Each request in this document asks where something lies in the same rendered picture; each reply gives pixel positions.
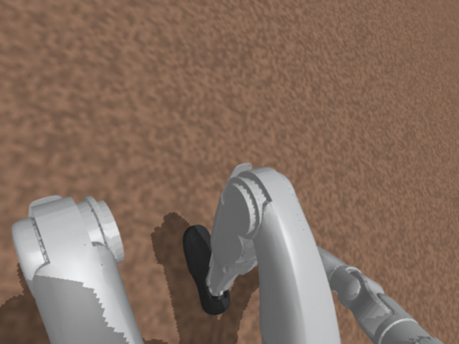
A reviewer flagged right robot arm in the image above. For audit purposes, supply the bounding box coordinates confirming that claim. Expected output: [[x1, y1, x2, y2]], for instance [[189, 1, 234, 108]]
[[329, 265, 443, 344]]

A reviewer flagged right robot hand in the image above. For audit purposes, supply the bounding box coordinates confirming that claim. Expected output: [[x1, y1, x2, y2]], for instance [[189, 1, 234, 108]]
[[317, 246, 347, 283]]

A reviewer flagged right robot foot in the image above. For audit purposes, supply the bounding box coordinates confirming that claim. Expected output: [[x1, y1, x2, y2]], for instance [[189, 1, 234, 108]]
[[183, 225, 230, 315]]

